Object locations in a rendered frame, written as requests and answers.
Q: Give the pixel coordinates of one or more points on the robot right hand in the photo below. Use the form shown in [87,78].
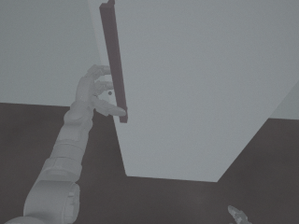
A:
[239,216]

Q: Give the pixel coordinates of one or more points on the robot left upper arm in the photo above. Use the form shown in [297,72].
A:
[51,202]

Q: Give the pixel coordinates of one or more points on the robot left hand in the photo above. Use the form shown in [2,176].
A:
[87,88]

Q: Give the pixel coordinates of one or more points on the left robot forearm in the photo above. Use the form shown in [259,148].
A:
[64,163]

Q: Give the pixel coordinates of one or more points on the fridge door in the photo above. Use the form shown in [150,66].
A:
[200,77]

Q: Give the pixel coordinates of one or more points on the handle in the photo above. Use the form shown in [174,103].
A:
[108,18]

